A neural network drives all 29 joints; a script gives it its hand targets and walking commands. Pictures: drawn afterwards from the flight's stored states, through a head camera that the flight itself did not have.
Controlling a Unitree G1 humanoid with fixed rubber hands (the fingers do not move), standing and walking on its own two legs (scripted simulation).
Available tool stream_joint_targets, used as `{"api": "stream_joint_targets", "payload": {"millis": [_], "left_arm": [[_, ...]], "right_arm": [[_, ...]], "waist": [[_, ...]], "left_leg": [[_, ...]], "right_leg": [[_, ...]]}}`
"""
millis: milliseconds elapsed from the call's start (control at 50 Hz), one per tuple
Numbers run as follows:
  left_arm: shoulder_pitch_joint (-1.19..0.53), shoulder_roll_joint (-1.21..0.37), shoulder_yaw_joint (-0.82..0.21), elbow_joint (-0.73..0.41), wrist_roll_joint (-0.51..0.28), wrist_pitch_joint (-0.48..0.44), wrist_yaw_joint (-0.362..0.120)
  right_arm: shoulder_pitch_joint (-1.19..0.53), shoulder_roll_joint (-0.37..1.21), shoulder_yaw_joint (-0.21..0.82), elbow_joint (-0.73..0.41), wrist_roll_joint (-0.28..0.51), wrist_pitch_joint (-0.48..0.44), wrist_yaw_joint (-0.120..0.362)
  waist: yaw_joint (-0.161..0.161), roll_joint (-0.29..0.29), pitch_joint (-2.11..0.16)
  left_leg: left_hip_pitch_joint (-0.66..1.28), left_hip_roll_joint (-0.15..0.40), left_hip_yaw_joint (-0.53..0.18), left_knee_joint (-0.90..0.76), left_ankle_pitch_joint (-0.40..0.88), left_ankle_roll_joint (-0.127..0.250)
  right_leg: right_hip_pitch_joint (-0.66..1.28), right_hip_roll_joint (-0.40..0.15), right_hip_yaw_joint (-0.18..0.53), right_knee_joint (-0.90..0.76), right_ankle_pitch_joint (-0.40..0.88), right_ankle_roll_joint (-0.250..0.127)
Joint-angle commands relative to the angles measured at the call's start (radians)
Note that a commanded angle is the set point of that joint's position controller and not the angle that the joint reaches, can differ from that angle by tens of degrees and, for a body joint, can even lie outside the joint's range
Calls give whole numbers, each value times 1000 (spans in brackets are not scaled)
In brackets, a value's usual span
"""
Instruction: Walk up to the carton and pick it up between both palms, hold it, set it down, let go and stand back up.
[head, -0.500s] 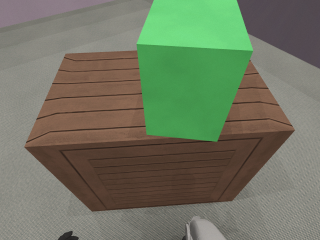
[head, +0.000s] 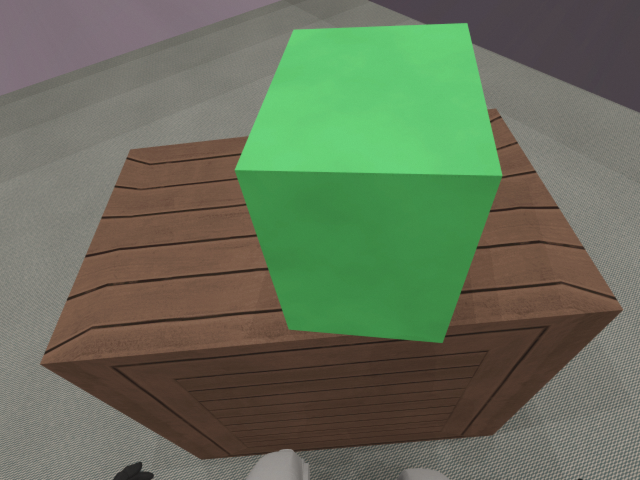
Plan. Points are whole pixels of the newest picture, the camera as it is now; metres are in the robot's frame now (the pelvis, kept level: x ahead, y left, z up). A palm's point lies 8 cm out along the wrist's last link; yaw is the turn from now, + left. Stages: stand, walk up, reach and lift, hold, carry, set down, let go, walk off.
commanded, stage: walk up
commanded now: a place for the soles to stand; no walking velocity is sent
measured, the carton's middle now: (369, 190) +0.44 -0.04 +0.11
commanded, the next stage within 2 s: none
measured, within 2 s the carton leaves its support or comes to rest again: neither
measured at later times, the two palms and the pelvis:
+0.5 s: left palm out of the picture +0.06 +0.33 -0.10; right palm out of the picture +0.06 -0.27 -0.08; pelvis -0.02 +0.04 +0.00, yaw +0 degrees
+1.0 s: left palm out of the picture +0.10 +0.33 -0.10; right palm out of the picture +0.10 -0.27 -0.08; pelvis +0.01 +0.04 +0.00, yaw +0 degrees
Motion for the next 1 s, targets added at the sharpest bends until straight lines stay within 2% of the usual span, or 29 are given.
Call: {"api": "stream_joint_targets", "payload": {"millis": [0, 20, 60, 100, 160, 180, 200, 220, 240, 260, 280, 300, 320, 360, 400, 440, 480, 500, 520, 540, 580, 620, 660, 700, 740, 760, 820, 880, 980], "left_arm": [[-114, 211, 67, -118, -32, 6, 9], [-90, 189, 56, -103, -42, 3, 5], [-75, 191, 71, -80, -36, 23, 5], [-52, 223, 85, -59, -32, 24, 1], [-71, 229, 81, -54, -22, 13, -4], [-133, 248, 85, -66, -16, 6, -5], [-157, 252, 85, -66, -19, 1, -6], [-127, 229, 79, -58, -17, -2, -12], [-140, 221, 69, -44, -13, -3, -15], [-133, 258, 85, -32, -16, 2, -13], [-136, 235, 93, -35, -26, 2, -15], [-115, 234, 82, -26, -34, 4, -19], [-61, 227, 90, -26, -16, -4, -19], [-89, 244, 89, -33, -19, -4, -17], [-110, 236, 86, -19, -13, -6, -16], [-111, 258, 96, -33, -13, -8, -18], [-154, 251, 92, -31, -8, -13, -21], [-117, 242, 91, -17, -15, -12, -18], [-100, 236, 90, 5, -20, -14, -17], [-117, 253, 89, -9, -14, -14, -17], [-144, 254, 93, -16, -16, -13, -16], [-103, 247, 85, -10, -16, -15, -17], [-142, 225, 73, -4, -20, -15, -17], [-123, 239, 81, -12, -24, -14, -15], [-104, 212, 71, 5, -22, -14, -13], [-134, 236, 68, 11, -26, -20, -8], [-144, 242, 66, 22, -36, -19, -11], [-116, 192, 62, 21, -40, -13, -3], [-182, 231, 75, 30, -21, -10, -4]], "right_arm": [[-47, -230, -70, 5, 5, -42, -36], [-99, -261, -76, -16, -2, -45, -32], [-151, -209, -50, -22, 10, -52, -22], [-191, -241, -51, -22, 5, -50, -16], [-209, -217, -44, -13, 21, -48, -8], [-190, -198, -41, -9, 23, -46, -5], [-183, -223, -52, 15, 14, -45, -5], [-182, -228, -53, 16, 11, -39, -6], [-180, -238, -55, 11, 11, -45, -7], [-189, -245, -55, 33, 8, -46, -2], [-198, -240, -59, 11, 1, -46, -3], [-212, -255, -61, -5, 9, -53, -2], [-240, -274, -64, -15, 11, -59, 3], [-242, -241, -58, 8, 13, -55, 5], [-237, -251, -55, 6, 8, -53, 5], [-193, -230, -61, 27, 19, -46, 5], [-183, -256, -68, 43, 11, -53, 5], [-212, -250, -66, 37, 8, -57, 6], [-229, -267, -72, 32, 10, -56, 4], [-223, -257, -63, 36, 12, -55, 7], [-220, -242, -63, 44, 15, -56, 8], [-221, -254, -60, 48, 13, -57, 6], [-245, -244, -49, 54, 16, -60, 5], [-225, -256, -51, 64, 13, -59, 6], [-239, -245, -46, 74, 16, -65, 4], [-238, -223, -40, 70, 24, -61, 2], [-208, -225, -36, 105, 37, -60, -1], [-273, -231, -31, 89, 23, -58, -2], [-239, -227, -35, 109, 33, -45, 1]], "waist": [[-10, -18, -159], [16, 1, -87], [27, 34, -78], [29, 130, -14], [23, 33, -20], [-12, 1, -10], [-14, 31, 34], [-11, 60, 19], [-27, 5, 32], [-15, 8, 78], [-10, 86, 58], [2, 36, 1], [41, 59, -12], [24, 21, 16], [11, 65, 67], [-6, 7, 42], [-15, -43, 29], [-9, 39, 15], [20, 41, 26], [6, -27, 11], [-13, -26, 61], [5, 54, -14], [18, -33, -3], [3, 81, -37], [13, 47, -67], [5, -32, -45], [-12, -2, -133], [27, 99, -131], [-17, -19, -102]], "left_leg": [[265, 120, -181, -370, 409, 88], [200, 188, -265, -372, 403, 125], [26, 214, -245, -455, 58, 156], [-37, 213, -245, -489, -42, 162], [-23, 121, -172, -414, -63, 92], [43, 81, -136, -367, -98, 56], [123, 61, -129, -386, -107, 58], [107, 96, -171, -425, -185, 71], [71, 117, -203, -447, -243, 94], [52, 103, -176, -462, -270, 74], [-3, 117, -193, -508, -288, 91], [-18, 145, -261, -531, -321, 110], [-44, 144, -228, -541, -341, 102], [-24, 102, -197, -489, -309, 77], [-44, 92, -186, -468, -277, 69], [121, 66, -149, -418, -238, 57], [100, 76, -166, -460, -215, 67], [88, 101, -194, -464, -214, 85], [39, 101, -187, -470, -220, 74], [58, 85, -162, -447, -224, 67], [88, 78, -153, -450, -168, 59], [116, 91, -159, -437, -139, 63], [117, 102, -185, -461, -57, 65], [100, 93, -179, -481, -116, 73], [159, 101, -177, -430, -16, 73], [148, 122, -172, -418, 93, 70], [214, 100, -136, -380, 251, 56], [169, 125, -174, -420, 226, 93], [190, 92, -123, -400, 140, 53]], "right_leg": [[-42, -146, 144, 1, 377, -6], [-99, -82, 124, 11, 176, 23], [48, -55, 98, -59, -107, 37], [66, -48, 71, -72, -40, 37], [40, -95, 185, -225, -86, 23], [-52, -154, 253, -316, -150, 3], [-171, -142, 243, -319, -241, 3], [-174, -127, 214, -308, -263, 4], [-176, -116, 190, -292, -258, -2], [-176, -115, 174, -290, -251, 17], [-108, -90, 154, -232, -211, 22], [-35, -62, 134, -180, -141, 27], [12, -50, 130, -180, -137, 26], [-50, -87, 193, -271, -264, 14], [-77, -108, 185, -291, -219, 4], [-231, -126, 234, -355, -383, 9], [-185, -113, 194, -329, -278, -7], [-139, -101, 192, -294, -221, 8], [-74, -106, 174, -298, -191, 5], [-89, -105, 207, -321, -231, -4], [-171, -121, 219, -336, -261, 4], [-107, -111, 190, -316, -180, 14], [-84, -113, 190, -298, -107, 10], [-46, -95, 166, -260, -84, 23], [-21, -106, 168, -271, 19, 11], [-27, -112, 174, -239, 108, 15], [27, -139, 167, -238, 205, 15], [61, -97, 122, -181, 175, 30], [-15, -134, 162, -273, 113, 4]]}}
